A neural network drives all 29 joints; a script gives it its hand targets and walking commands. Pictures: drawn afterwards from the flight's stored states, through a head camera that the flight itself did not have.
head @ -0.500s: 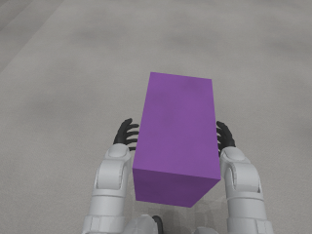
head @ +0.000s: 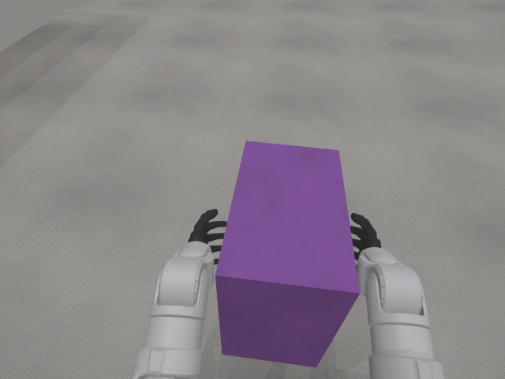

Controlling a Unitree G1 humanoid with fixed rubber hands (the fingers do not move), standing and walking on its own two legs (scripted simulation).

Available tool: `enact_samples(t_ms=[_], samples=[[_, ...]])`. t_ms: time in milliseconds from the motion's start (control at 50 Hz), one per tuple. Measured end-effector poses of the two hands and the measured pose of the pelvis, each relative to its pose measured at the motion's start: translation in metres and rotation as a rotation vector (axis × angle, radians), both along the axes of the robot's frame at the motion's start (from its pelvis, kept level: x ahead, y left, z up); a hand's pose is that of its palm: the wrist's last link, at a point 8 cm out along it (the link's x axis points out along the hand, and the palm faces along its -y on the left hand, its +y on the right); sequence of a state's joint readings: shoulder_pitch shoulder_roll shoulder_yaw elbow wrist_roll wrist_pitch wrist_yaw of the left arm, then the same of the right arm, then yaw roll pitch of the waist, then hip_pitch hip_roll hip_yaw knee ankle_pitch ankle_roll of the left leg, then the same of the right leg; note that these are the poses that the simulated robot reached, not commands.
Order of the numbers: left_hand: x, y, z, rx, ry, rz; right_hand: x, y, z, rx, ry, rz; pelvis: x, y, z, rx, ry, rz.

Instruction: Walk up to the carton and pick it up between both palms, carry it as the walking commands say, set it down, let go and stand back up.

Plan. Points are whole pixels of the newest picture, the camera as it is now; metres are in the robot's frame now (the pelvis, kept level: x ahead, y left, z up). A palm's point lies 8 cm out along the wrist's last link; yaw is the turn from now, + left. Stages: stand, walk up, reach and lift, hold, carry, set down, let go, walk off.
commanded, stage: carry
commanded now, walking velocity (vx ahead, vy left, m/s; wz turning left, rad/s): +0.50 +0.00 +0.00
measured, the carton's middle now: (280, 252) +0.34 -0.01 -0.02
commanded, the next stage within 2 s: none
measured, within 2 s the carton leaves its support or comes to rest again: neither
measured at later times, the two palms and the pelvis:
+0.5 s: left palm (208, 191) +0.40 +0.11 +0.07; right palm (357, 199) +0.40 -0.15 +0.06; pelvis +0.10 -0.01 +0.00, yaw +0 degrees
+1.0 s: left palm (229, 105) +0.62 +0.09 +0.11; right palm (353, 113) +0.60 -0.17 +0.09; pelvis +0.31 -0.03 +0.00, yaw -1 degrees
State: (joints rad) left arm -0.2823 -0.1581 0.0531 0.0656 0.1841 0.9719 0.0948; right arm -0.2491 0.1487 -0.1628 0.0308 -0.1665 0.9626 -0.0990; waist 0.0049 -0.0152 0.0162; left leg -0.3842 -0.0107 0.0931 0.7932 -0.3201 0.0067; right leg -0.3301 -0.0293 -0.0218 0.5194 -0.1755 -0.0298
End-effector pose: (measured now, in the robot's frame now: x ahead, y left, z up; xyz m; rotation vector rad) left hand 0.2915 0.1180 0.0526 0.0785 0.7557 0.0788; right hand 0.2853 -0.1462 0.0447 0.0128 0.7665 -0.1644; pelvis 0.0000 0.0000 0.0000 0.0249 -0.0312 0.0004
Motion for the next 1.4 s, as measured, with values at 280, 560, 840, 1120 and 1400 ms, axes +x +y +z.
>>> enact_samples(t_ms=[280,560,840,1120,1400], samples=[[0.024,0.030,0.034,-0.039,0.022,0.056,0.027,0.031,0.035,-0.005,0.025,0.011,0.028,0.019,0.009,-0.067,0.040,0.003],[0.130,-0.012,0.014,-0.017,0.103,0.084,0.129,-0.011,0.001,0.046,0.110,0.004,0.117,-0.020,0.001,-0.013,0.142,0.006],[0.252,-0.009,0.041,-0.083,-0.026,0.067,0.249,-0.008,0.042,0.010,-0.023,-0.027,0.238,-0.014,0.001,-0.023,0.114,-0.003],[0.387,-0.048,0.043,-0.053,-0.013,0.047,0.380,-0.047,0.038,0.038,-0.009,-0.047,0.371,-0.046,0.002,-0.005,0.137,-0.011],[0.550,-0.050,0.031,-0.069,0.013,0.010,0.536,-0.049,0.034,0.016,0.014,-0.078,0.532,-0.041,0.000,-0.033,0.143,-0.042]])
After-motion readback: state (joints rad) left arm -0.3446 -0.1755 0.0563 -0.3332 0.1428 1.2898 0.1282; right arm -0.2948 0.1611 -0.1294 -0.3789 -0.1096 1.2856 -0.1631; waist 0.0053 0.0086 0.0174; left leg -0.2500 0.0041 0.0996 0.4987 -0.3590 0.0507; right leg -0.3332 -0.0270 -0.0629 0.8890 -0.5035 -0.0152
